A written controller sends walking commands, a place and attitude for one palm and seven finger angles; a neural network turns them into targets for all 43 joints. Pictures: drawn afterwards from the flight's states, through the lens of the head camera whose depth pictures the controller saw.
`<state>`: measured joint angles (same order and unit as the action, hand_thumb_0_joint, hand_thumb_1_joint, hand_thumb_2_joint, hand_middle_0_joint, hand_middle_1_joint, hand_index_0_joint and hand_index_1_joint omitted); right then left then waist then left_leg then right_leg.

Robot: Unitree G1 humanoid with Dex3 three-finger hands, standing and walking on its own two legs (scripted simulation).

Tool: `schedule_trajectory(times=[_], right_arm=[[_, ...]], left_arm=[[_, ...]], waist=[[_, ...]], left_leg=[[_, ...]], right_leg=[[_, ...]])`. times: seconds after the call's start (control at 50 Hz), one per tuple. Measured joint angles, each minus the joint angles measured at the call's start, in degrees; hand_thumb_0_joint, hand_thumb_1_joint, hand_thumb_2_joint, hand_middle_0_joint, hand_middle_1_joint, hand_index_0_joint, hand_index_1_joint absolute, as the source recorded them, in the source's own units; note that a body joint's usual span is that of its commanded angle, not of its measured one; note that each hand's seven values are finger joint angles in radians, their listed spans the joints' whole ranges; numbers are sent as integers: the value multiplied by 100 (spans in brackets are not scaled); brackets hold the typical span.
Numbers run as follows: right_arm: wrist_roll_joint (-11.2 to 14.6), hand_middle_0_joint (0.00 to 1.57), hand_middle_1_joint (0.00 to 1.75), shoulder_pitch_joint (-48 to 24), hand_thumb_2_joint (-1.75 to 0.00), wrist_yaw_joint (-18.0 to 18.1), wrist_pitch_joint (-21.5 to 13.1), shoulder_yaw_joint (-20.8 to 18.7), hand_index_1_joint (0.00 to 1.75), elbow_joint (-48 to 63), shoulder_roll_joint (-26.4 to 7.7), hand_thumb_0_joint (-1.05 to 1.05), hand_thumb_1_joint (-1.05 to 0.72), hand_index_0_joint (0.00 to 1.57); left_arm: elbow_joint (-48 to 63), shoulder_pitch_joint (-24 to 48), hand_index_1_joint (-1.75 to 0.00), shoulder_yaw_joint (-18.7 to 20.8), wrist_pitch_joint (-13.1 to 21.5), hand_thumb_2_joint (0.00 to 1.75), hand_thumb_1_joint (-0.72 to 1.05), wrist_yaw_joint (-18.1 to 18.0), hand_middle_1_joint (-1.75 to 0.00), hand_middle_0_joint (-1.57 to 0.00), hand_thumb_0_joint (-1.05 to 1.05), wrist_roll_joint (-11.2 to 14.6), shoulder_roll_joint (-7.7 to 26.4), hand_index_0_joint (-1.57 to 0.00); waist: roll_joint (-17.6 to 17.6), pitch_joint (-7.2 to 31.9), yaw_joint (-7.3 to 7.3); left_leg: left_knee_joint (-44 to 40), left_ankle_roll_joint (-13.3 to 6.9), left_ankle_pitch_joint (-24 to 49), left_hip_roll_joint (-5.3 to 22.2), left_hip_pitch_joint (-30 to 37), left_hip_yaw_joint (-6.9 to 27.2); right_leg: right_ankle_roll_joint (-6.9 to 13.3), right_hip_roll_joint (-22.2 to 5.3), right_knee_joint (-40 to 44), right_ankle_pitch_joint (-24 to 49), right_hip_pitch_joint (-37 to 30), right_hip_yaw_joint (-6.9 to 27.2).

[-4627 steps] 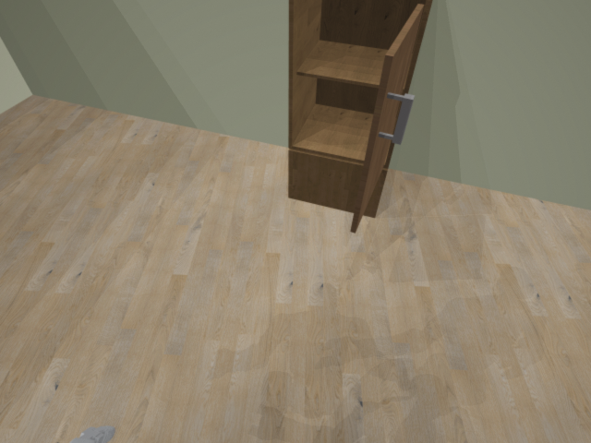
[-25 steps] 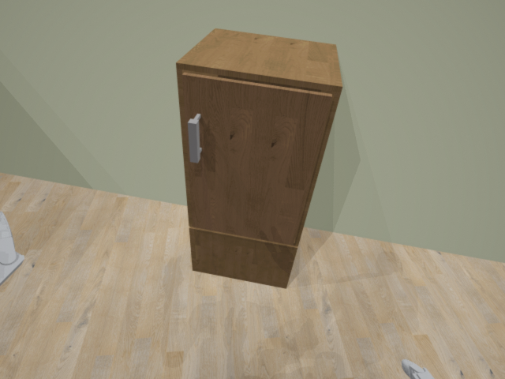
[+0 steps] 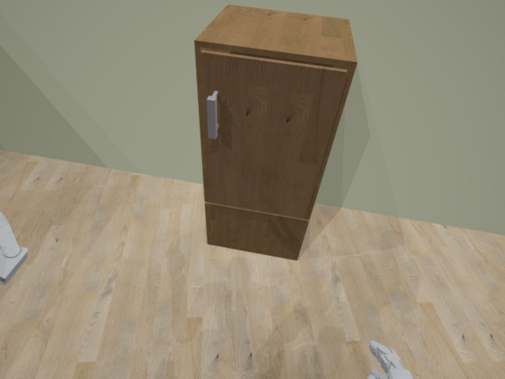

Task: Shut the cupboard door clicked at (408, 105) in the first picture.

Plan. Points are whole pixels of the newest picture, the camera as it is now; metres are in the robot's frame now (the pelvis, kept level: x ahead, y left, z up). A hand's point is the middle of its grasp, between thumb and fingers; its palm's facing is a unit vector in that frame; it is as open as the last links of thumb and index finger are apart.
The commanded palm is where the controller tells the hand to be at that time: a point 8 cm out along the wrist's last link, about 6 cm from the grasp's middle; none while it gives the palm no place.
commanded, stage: stop stepping back and stand still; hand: left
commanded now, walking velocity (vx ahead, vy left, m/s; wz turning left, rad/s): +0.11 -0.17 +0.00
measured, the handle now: (214, 114) +0.83 +0.15 -0.01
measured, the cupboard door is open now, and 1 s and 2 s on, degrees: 0 0 0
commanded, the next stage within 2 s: let the arm hang, fingers relaxed in 0.08 s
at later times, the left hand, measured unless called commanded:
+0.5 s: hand out of the picture +0.08 +0.16 -0.17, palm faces +0.09 -0.98 -0.17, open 6.8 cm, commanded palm none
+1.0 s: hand out of the picture +0.00 +0.17 -0.16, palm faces +0.05 -0.98 -0.19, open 7.3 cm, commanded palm none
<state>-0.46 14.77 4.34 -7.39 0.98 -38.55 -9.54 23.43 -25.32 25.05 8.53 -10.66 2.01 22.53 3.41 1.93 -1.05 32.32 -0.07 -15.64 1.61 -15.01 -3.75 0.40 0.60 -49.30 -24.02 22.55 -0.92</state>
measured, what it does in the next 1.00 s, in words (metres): steps on the spot: right foot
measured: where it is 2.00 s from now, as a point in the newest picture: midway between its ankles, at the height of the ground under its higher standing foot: outside the picture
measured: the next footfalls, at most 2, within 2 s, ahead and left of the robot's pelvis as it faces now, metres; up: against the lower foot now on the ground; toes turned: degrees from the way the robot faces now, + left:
right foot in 0.16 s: +0.07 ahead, -0.11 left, +0.00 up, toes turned -5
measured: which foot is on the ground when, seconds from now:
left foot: down 0.00-1.00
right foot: up 0.00-0.14, down 0.16-1.00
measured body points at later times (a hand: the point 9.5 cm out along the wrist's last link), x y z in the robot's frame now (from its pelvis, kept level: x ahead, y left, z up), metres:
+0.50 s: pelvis +0.02 -0.01 +0.00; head +0.03 +0.01 +0.45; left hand +0.08 +0.22 -0.15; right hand +0.07 -0.26 -0.13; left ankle +0.04 +0.11 -0.73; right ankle +0.03 -0.11 -0.73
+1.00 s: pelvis +0.02 +0.00 +0.01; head +0.02 +0.00 +0.46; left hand +0.00 +0.22 -0.14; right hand +0.01 -0.20 -0.15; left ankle +0.04 +0.11 -0.73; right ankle +0.03 -0.11 -0.73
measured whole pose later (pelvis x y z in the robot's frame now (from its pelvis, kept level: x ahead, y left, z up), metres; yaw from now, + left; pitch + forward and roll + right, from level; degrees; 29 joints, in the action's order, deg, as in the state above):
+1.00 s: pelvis +0.02 +0.00 +0.01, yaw +0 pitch -2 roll +0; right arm -0.6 18.1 1.6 0.4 0.4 -65.2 -6.8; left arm -65.9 -18.2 0.4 -0.4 -1.7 -0.9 7.3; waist -0.9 -0.7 0.0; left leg 22.2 -0.7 -10.4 1.1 -9.6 -5.4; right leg 0.5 -1.6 -23.2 -12.5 8.6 -4.8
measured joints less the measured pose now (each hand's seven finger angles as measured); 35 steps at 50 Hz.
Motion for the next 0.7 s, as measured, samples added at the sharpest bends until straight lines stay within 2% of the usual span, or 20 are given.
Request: schedule_trajectory(times=[0.04,0.12,0.16,0.18,0.2,0.22,0.26,0.3,0.34,0.38,0.4,0.44,0.48,0.56,0.7], right_arm=[[-4,20,30,15,-90,-88,-41,48,30,70,107,2,-91,21],[-11,21,30,133,-90,-148,-18,143,30,236,178,2,-91,21],[-16,21,30,194,-90,-140,33,160,30,299,179,2,-90,21],[-18,21,30,177,-90,-136,62,153,30,298,148,2,-90,21],[-1,21,30,129,-90,-221,47,77,30,187,61,1,-90,21],[23,21,30,69,-90,-314,109,-9,30,34,-65,1,-90,21],[3,21,30,-52,-90,-405,394,-119,30,-269,-320,1,-90,21],[-35,21,30,-147,-90,-447,664,-170,30,-471,-491,1,-91,21],[-68,20,30,-208,-90,-464,835,-193,30,-587,-563,1,-91,21],[-95,20,30,-233,-90,-465,912,-192,30,-726,-542,1,-91,21],[-110,20,30,-230,-90,-464,922,-174,30,-840,-495,1,-91,21],[-130,20,30,-162,-90,-462,922,-117,30,-1103,-401,1,-91,20],[-121,20,30,-15,-90,-423,907,-78,30,-1365,-276,1,-91,20],[-105,20,30,170,-90,-359,897,-59,30,-1842,-115,1,-91,20],[-28,20,30,237,-90,-293,831,-76,30,-2306,26,1,-91,20]], left_arm=[[238,-242,-30,-66,3,90,90,65,-30,-21,1,-32,49,-21],[608,-703,-30,-94,130,90,89,113,-30,-21,1,-89,228,-21],[620,-783,-30,13,174,90,89,86,-30,-21,1,-101,402,-21],[572,-755,-30,73,198,90,89,68,-30,-21,1,-106,444,-21],[235,-549,-30,-41,260,90,89,162,-30,-21,1,-206,415,-21],[-307,-240,-30,-312,176,90,89,332,-30,-21,1,-284,332,-21],[-1668,366,-30,-944,-243,90,90,640,-30,-21,0,-361,32,-20],[-3096,825,-30,-1465,-674,90,90,812,-30,-20,0,-393,-328,-20],[-4357,1073,-30,-1877,-976,90,91,907,-30,-20,0,-407,-664,-20],[-5411,1132,-30,-2210,-1145,90,91,978,-30,-20,0,-396,-947,-20],[-5889,1119,-30,-2338,-1206,90,91,1009,-30,-20,0,-381,-1069,-20],[-6738,1032,-30,-2527,-1305,90,91,1055,-30,-20,1,-355,-1323,-20],[-7180,1015,-30,-2271,-1197,90,99,900,-30,-21,-3,-242,-1354,-21],[-7853,901,-30,-2294,-1027,90,102,964,-30,-21,-4,-286,-1118,-21],[-8694,629,-30,-2397,-960,90,96,959,-30,-21,-2,-291,-1074,-20]], waist=[[-11,-46,-44],[-163,-68,-28],[-160,-38,-9],[-185,-43,27],[-309,-41,38],[-454,-17,49],[-665,46,63],[-728,-13,42],[-692,-178,-11],[-572,-352,-82],[-454,-414,-107],[-267,-445,-117],[-148,-447,-38],[-125,-432,108],[-332,-405,122]], left_leg=[[-205,27,99,72,108,8],[-287,113,85,295,144,25],[-60,163,-60,310,11,28],[141,181,-172,334,-102,22],[434,168,-231,357,-295,70],[683,172,-491,324,-470,132],[1009,161,-966,194,-687,149],[1090,132,-1074,66,-722,103],[913,113,-918,-5,-608,93],[635,73,-90,-16,-442,108],[590,51,68,-22,-375,88],[424,28,-62,7,-235,64],[171,48,-20,54,-164,118],[-359,81,261,106,15,144],[-798,30,418,65,357,6]], right_leg=[[-32,25,2,160,79,-115],[-50,38,1014,426,-304,-425],[21,15,1682,407,-683,-403],[123,33,1841,765,-702,-383],[197,49,1728,892,-604,-437],[235,22,1565,830,-512,-507],[238,-108,1289,590,-397,-592],[205,-251,1075,415,-375,-617],[174,-323,936,327,-420,-620],[148,-322,872,278,-502,-619],[134,-326,883,269,-553,-599],[91,-281,1117,369,-692,-580],[149,-199,1521,570,-840,-642],[159,-93,2236,929,-1104,-680],[100,-106,2657,1132,-1386,-556]])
